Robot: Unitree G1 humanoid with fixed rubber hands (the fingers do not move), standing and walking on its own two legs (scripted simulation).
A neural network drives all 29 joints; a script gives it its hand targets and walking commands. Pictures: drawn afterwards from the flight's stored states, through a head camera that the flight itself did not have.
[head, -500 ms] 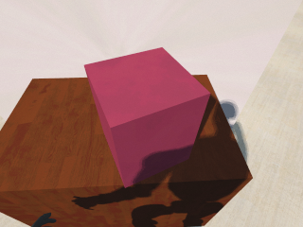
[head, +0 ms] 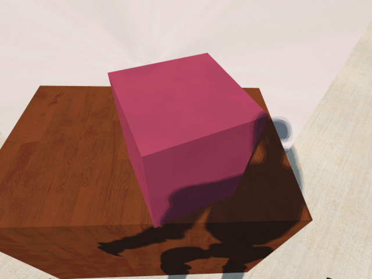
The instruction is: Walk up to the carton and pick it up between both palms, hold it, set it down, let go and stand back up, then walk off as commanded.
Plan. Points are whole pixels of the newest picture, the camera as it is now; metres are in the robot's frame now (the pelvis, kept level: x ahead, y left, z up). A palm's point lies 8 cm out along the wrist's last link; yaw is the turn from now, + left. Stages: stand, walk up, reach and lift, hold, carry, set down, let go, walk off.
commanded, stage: walk up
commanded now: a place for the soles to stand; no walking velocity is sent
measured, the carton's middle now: (180, 142) +0.43 +0.04 +0.05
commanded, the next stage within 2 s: stand in 0.54 s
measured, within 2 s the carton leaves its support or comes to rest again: neither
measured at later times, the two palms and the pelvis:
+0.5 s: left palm out of the picture +0.11 +0.28 -0.10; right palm out of the picture +0.10 -0.35 -0.09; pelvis +0.00 -0.03 +0.00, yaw +0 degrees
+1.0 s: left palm out of the picture +0.12 +0.27 -0.09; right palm out of the picture +0.12 -0.36 -0.09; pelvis +0.01 -0.04 +0.01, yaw +1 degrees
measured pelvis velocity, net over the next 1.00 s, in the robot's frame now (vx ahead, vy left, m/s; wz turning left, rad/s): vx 0.01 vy -0.04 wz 0.02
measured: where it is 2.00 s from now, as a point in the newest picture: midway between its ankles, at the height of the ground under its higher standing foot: outside the picture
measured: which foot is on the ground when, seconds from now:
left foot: down 0.00-0.16, up 0.18-0.38, down 0.40-1.00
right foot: down 0.00-1.00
